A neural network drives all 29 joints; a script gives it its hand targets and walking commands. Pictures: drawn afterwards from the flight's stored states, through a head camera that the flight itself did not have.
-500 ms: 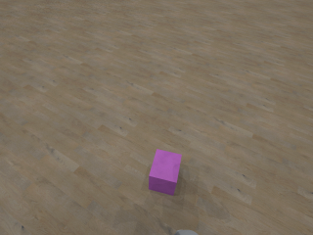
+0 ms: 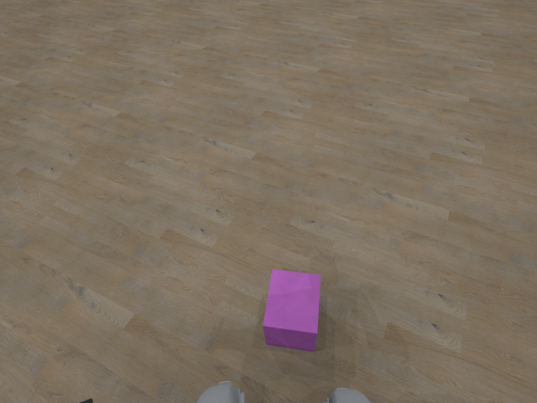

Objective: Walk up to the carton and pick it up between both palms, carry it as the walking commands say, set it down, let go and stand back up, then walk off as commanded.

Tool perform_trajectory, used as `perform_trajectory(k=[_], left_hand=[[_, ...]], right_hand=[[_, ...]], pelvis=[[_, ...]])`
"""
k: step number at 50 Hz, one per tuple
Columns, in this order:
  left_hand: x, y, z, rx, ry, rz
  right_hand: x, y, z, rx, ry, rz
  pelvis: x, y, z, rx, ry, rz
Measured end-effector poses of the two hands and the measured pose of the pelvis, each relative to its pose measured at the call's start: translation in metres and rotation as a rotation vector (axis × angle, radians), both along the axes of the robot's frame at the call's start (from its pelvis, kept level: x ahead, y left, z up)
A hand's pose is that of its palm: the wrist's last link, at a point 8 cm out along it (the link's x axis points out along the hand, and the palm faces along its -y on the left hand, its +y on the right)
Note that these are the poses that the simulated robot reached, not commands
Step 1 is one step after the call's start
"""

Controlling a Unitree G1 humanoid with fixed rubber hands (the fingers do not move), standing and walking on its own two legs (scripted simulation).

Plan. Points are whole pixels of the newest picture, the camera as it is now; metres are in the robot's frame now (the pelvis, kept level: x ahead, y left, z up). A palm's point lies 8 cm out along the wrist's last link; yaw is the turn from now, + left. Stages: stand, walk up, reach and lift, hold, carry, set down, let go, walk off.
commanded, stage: walk up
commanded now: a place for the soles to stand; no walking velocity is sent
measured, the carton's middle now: (292, 310) +0.50 -0.03 -0.63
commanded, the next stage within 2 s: none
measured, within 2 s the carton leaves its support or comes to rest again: neither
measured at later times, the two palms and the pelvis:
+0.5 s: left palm out of the picture +0.11 +0.32 -0.10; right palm out of the picture +0.11 -0.32 -0.08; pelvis +0.01 +0.01 +0.01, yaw -4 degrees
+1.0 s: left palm out of the picture +0.15 +0.31 -0.08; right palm out of the picture +0.01 -0.31 -0.10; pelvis +0.01 +0.01 +0.02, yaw -7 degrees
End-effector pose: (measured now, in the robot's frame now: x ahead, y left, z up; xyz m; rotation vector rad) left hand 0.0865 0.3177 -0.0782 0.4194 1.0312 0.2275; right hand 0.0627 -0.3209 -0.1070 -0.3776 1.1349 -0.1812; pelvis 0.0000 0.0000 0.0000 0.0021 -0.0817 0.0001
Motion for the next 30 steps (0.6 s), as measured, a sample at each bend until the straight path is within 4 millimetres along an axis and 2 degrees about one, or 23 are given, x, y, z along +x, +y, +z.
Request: perform_trajectory(k=[8,15,22,30], left_hand=[[0.001,0.004,-0.027,-0.043,0.108,0.012],[0.014,0.005,-0.028,-0.057,0.126,0.007],[0.019,0.008,-0.023,-0.028,0.137,-0.015],[0.020,0.001,-0.012,-0.005,0.147,-0.046]], right_hand=[[0.048,0.026,0.009,0.025,-0.053,-0.017],[0.066,0.024,0.023,-0.004,-0.075,-0.028],[0.061,0.009,0.026,-0.016,-0.078,-0.076],[0.029,0.000,0.016,0.012,-0.020,-0.135]], pelvis=[[0.012,0.007,0.001,-0.003,0.030,-0.012],[0.015,0.012,0.007,-0.017,0.031,-0.049],[0.010,0.007,0.009,-0.009,0.031,-0.062],[0.004,0.004,0.013,0.009,0.033,-0.076]])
